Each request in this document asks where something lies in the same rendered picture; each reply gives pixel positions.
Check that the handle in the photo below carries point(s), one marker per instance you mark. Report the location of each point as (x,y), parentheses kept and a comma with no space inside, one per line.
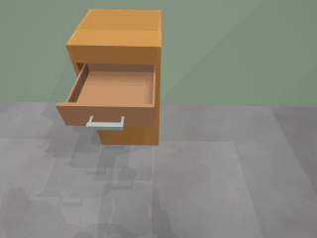
(111,126)

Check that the drawer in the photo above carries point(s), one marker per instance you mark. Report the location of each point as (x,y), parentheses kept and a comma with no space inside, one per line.
(110,91)

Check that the cabinet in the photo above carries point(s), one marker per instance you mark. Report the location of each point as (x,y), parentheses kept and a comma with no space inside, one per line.
(120,37)

